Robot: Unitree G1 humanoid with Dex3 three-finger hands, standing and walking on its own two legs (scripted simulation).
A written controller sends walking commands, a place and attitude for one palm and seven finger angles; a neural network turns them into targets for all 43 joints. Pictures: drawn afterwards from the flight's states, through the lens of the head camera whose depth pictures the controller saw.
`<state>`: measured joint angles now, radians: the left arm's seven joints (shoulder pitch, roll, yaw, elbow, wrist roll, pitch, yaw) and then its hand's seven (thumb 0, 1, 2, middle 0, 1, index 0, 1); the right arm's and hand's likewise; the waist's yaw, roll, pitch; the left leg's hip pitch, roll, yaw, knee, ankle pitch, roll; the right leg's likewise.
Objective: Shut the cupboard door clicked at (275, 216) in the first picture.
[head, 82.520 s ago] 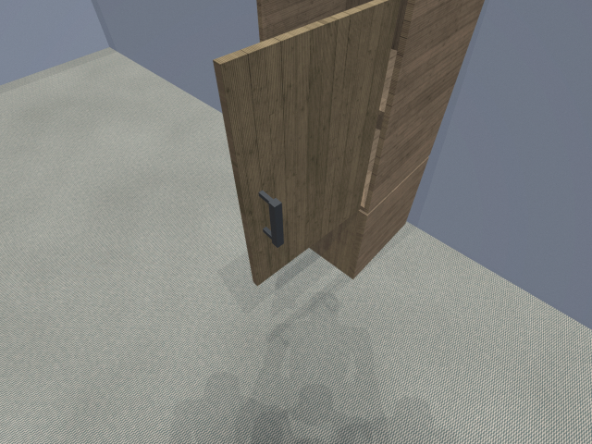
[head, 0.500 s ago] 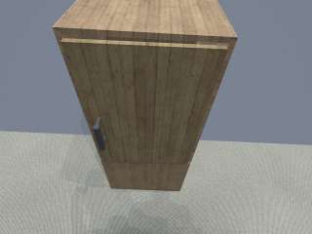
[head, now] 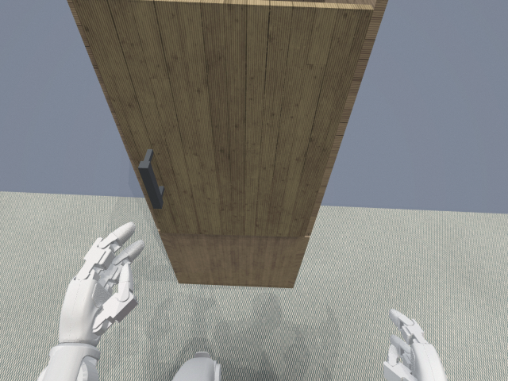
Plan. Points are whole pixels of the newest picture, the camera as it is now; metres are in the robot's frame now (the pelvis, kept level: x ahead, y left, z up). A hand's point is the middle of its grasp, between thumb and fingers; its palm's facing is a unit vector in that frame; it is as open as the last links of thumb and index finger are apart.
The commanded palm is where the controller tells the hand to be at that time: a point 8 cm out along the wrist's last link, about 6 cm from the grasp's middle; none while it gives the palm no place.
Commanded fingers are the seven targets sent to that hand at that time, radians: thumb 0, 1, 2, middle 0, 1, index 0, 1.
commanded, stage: raise the hand and make a fist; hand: left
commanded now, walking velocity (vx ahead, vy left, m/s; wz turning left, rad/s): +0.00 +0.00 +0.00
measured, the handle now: (153, 179) +0.50 +0.24 -0.02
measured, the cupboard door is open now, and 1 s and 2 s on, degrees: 1 1 1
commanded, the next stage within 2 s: bring the fist close to the handle in 1.64 s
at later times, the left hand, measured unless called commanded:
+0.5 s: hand (131, 322) +0.21 +0.19 -0.01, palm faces +0.02 -1.00 -0.01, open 4.4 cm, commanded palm +0.18 +0.24 +0.00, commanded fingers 0.00 0.90 0.90 -0.92 -1.08 -0.92 -1.08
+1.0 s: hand (117, 335) +0.19 +0.21 +0.00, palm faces +0.04 -1.00 -0.03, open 3.1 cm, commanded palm +0.18 +0.26 +0.00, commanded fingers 0.00 0.90 0.90 -1.30 -1.50 -1.30 -1.50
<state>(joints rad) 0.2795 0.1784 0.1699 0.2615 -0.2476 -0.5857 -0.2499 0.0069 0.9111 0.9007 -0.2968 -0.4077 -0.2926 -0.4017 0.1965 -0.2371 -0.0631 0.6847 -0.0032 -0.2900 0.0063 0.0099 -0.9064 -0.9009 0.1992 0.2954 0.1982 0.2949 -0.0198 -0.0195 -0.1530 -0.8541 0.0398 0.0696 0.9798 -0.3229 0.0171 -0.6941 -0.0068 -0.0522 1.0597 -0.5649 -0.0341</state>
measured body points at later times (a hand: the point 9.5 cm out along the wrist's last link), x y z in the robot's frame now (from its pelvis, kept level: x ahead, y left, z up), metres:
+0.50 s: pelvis -0.01 +0.00 -0.05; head +0.06 +0.01 +0.39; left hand +0.20 +0.25 +0.00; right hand +0.16 -0.22 -0.14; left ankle +0.09 +0.12 -0.67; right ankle -0.02 -0.10 -0.67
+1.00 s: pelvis -0.02 +0.02 -0.05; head +0.04 +0.05 +0.40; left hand +0.19 +0.26 +0.00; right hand +0.19 -0.20 -0.11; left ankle +0.09 +0.12 -0.67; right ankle -0.02 -0.10 -0.67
